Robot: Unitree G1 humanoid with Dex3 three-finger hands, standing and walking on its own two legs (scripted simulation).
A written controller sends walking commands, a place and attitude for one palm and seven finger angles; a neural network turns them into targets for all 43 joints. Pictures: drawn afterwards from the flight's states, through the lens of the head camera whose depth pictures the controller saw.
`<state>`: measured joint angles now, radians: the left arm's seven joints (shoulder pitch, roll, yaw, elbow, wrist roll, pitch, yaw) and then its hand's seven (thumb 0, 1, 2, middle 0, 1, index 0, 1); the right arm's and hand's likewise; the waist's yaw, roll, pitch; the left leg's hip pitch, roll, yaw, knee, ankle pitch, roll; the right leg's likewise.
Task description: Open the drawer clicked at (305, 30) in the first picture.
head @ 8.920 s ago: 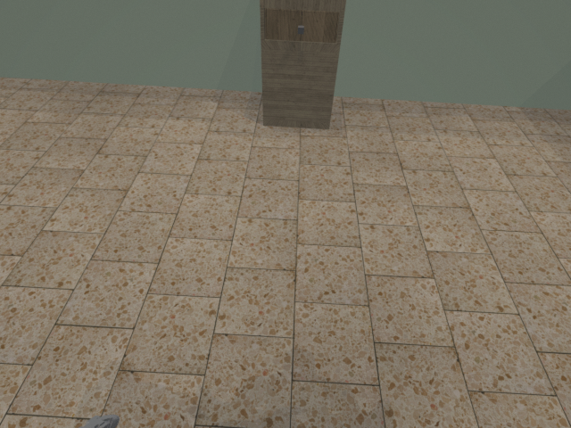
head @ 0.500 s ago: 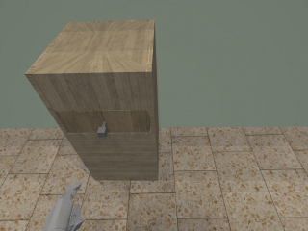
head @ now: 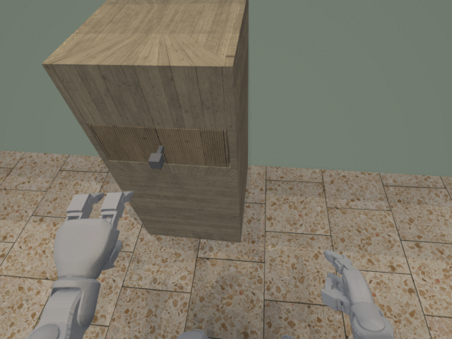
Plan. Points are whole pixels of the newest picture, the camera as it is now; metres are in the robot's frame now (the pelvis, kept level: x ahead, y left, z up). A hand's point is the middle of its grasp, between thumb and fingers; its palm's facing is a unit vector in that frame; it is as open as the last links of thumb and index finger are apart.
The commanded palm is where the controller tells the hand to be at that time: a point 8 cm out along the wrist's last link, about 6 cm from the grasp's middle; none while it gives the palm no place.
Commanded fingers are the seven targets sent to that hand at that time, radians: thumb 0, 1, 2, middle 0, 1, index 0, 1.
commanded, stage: raise the hand with hooked fingers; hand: left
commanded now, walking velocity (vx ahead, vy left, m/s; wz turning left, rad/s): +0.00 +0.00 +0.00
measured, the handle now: (158, 156) +0.57 +0.28 -0.10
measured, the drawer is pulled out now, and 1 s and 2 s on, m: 0.00 0.00 0.00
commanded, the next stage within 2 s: move the hooked fingers above the handle in 1.22 s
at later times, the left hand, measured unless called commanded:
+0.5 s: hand (91, 201) +0.30 +0.27 +0.09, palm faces +0.14 -0.07 -0.99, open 13.0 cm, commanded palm +0.27 +0.27 +0.14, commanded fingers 0.00 -0.50 0.30 -0.30 -1.20 -0.30 -1.20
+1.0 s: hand (90, 175) +0.33 +0.27 +0.12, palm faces -0.02 -0.10 -1.00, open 13.8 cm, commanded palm +0.31 +0.27 +0.18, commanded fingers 0.00 -0.50 0.30 -0.30 -1.20 -0.30 -1.20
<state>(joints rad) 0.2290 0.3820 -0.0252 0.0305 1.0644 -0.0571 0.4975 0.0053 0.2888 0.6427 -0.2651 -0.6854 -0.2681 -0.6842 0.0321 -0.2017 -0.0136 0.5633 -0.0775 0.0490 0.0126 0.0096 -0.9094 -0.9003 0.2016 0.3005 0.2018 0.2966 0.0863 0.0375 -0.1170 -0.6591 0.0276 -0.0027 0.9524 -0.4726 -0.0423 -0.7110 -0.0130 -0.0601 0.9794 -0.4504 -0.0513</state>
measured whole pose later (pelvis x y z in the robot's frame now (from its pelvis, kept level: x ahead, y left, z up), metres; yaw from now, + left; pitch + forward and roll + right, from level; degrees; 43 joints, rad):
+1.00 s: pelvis +0.02 +0.04 +0.05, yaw -1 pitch +2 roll +0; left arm -0.10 0.45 -0.07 0.11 0.94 0.04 0.04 0.00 -0.49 0.30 -0.31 -1.20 -0.31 -1.20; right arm 0.15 -0.24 0.01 0.62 -0.01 0.11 -0.01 0.01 -0.91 -0.90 0.20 0.30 0.20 0.30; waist 0.08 0.07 -0.02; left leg -0.25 -0.01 0.03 0.50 -0.30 0.02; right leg -0.30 -0.03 -0.03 0.51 -0.26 0.01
